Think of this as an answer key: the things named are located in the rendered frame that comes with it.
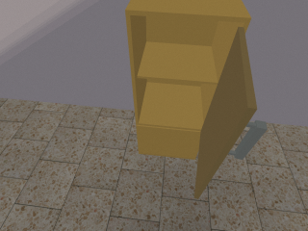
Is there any cupboard door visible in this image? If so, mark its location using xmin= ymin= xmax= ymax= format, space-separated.
xmin=194 ymin=27 xmax=257 ymax=199

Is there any handle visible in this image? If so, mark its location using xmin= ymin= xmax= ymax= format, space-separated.
xmin=228 ymin=120 xmax=268 ymax=160

